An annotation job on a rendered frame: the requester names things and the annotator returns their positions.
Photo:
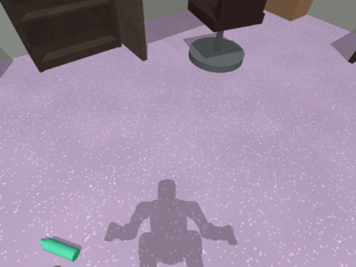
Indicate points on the office chair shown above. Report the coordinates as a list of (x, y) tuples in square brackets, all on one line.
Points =
[(216, 54)]

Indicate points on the bookshelf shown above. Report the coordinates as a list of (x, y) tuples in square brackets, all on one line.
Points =
[(57, 32)]

